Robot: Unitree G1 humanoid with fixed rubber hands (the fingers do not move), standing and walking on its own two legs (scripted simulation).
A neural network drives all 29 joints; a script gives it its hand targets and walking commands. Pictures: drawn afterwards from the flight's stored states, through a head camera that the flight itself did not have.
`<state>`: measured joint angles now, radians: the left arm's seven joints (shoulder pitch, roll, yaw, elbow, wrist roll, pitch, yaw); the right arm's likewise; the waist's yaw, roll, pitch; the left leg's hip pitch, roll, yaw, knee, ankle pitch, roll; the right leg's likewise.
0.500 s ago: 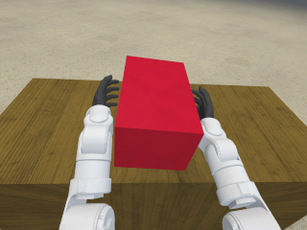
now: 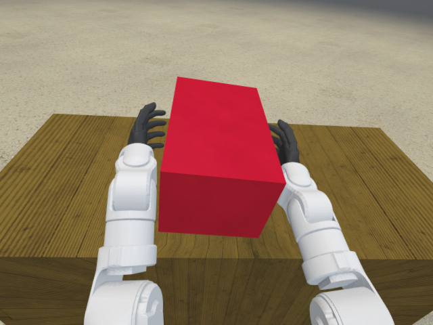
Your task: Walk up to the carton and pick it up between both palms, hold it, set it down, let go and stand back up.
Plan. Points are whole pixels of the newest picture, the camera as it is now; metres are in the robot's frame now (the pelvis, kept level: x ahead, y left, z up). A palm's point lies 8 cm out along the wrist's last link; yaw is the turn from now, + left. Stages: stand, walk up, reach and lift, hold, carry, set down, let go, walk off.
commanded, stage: hold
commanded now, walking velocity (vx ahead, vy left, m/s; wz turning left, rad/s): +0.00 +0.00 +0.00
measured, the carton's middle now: (214, 150) +0.39 +0.02 +0.18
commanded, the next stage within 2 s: none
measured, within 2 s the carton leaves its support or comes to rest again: neither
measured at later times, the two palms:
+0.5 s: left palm (142, 147) +0.36 +0.14 +0.20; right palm (287, 164) +0.35 -0.12 +0.17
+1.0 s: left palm (141, 148) +0.36 +0.14 +0.20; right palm (287, 164) +0.35 -0.12 +0.17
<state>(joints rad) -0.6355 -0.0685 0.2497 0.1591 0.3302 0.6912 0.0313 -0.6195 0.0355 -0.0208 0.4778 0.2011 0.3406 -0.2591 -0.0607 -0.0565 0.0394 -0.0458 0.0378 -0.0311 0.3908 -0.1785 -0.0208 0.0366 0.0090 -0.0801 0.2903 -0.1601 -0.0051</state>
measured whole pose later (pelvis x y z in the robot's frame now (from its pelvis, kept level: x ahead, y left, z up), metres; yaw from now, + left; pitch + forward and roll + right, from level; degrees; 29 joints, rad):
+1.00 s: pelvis +0.01 +0.00 +0.00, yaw +0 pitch -10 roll -1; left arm -0.58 -0.08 0.23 0.06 0.34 0.71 0.03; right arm -0.57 0.03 0.02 0.42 0.22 0.33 -0.27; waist -0.07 -0.06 0.05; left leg -0.03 0.04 -0.03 0.39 -0.19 -0.02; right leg 0.05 0.01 -0.08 0.28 -0.17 -0.01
